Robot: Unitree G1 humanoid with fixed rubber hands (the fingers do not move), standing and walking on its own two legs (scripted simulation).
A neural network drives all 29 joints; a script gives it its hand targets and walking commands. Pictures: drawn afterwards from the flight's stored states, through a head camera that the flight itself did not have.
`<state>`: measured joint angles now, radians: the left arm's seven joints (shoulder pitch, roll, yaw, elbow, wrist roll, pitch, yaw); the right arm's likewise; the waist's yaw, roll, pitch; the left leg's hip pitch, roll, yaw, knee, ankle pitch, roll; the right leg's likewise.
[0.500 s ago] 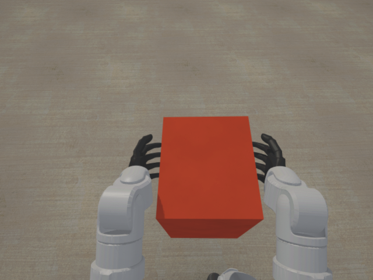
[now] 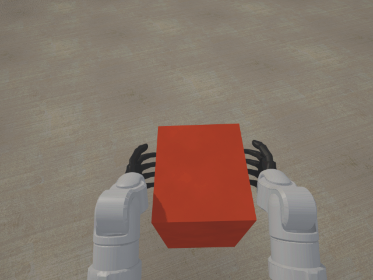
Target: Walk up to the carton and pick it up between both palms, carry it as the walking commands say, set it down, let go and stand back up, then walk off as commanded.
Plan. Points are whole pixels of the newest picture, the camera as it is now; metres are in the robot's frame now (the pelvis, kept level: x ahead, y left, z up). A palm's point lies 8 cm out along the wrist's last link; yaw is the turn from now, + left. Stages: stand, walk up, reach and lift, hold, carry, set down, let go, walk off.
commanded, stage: carry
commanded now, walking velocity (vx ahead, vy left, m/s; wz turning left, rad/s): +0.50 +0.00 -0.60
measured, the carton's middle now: (199, 192) +0.30 +0.02 +0.01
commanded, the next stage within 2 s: none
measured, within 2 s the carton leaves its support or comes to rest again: neither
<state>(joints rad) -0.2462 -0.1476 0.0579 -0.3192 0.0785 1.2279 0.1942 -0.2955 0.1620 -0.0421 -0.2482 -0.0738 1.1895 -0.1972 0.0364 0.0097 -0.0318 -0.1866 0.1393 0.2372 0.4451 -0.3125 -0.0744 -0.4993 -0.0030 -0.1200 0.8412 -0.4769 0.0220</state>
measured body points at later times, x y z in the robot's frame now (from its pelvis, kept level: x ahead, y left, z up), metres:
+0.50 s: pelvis +0.21 -0.08 -0.02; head +0.24 -0.08 +0.43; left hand +0.53 +0.00 +0.06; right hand +0.51 -0.25 +0.07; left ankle +0.35 +0.00 -0.74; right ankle +0.11 -0.10 -0.70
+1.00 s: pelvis +0.26 -0.15 -0.01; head +0.25 -0.16 +0.44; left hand +0.57 -0.09 +0.07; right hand +0.53 -0.34 +0.07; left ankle +0.35 +0.00 -0.74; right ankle +0.23 -0.18 -0.74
